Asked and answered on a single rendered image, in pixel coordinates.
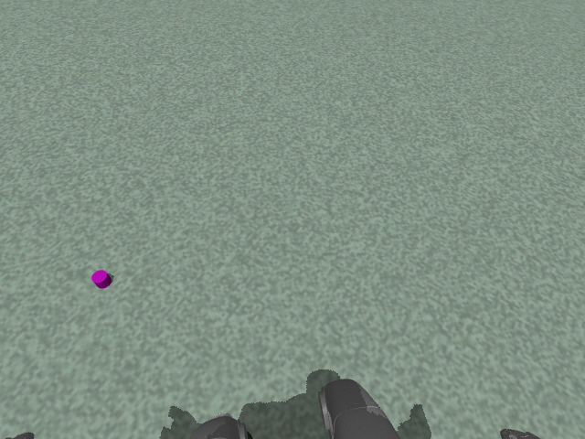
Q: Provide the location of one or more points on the tin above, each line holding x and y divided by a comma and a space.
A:
101, 279

